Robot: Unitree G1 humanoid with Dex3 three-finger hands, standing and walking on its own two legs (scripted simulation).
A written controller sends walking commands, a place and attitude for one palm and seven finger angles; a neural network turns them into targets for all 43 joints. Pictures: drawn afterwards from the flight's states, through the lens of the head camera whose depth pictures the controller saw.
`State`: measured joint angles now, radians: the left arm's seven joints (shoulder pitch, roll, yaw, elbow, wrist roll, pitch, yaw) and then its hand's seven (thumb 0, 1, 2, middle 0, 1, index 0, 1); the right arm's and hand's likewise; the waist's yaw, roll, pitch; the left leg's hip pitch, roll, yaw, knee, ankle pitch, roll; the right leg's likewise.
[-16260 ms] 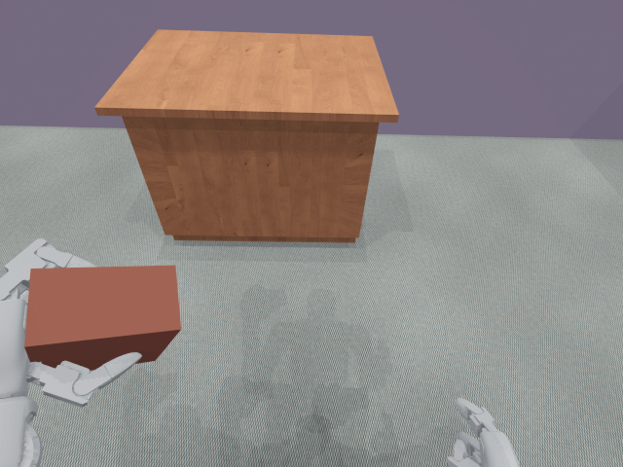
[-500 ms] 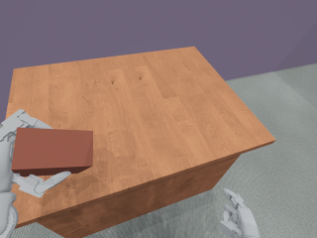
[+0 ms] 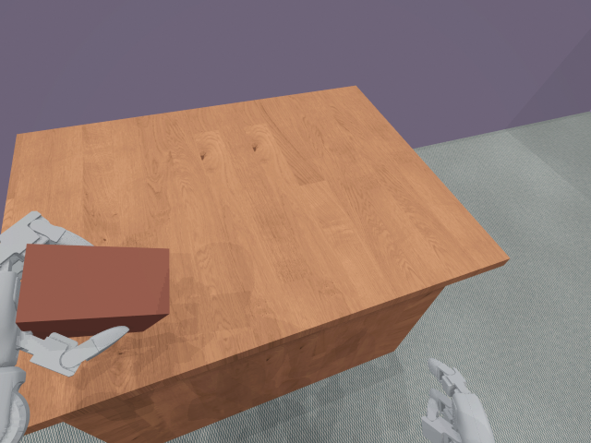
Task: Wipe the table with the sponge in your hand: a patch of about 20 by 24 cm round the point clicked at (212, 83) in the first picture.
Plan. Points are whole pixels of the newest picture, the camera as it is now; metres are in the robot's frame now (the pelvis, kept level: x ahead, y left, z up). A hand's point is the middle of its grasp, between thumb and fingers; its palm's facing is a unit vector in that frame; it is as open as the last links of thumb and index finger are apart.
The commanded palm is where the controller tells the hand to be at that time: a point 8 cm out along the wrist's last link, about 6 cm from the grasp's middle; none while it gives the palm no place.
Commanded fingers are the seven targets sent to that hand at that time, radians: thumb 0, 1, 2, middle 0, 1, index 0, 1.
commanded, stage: look again from close up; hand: left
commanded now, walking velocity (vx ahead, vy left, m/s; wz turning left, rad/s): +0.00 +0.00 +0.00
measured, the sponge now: (116, 295) +0.23 +0.22 +0.13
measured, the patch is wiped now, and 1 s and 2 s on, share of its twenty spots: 0.00 0.00 0.00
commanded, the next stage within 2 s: shuffle to correct the standing spot in 0.14 s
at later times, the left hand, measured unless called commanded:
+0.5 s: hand (83, 288) +0.22 +0.24 +0.15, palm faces +0.37 -0.85 -0.36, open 10.5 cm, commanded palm +0.16 +0.27 +0.17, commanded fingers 0.00 0.10 1.30 -1.20 -1.60 -1.20 -1.60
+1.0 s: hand (168, 277) +0.24 +0.16 +0.15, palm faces +0.30 -0.87 -0.39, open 10.5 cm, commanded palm +0.18 +0.21 +0.17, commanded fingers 0.00 0.10 1.30 -1.20 -1.60 -1.20 -1.60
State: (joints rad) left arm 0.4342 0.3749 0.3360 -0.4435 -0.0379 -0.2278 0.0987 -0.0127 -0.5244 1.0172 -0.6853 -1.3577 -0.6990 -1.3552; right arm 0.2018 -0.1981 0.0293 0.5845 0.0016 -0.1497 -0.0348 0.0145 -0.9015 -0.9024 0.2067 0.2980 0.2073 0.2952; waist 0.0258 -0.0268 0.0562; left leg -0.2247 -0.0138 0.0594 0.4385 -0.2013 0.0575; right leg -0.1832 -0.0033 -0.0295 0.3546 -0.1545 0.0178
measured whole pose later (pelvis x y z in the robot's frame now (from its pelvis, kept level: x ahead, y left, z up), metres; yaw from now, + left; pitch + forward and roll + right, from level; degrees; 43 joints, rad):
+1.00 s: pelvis +0.02 -0.07 -0.01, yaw +0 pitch +0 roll -1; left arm 0.48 0.40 0.36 -0.52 -0.09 -0.14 0.08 -0.01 -0.52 1.02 -0.68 -1.36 -0.70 -1.35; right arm 0.21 -0.23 -0.02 0.57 0.01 -0.10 -0.04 0.01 -0.90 -0.90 0.21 0.30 0.21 0.29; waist -0.02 -0.01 0.04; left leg -0.28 0.09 0.02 0.57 -0.30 -0.03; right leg -0.24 0.10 -0.06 0.48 -0.26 -0.09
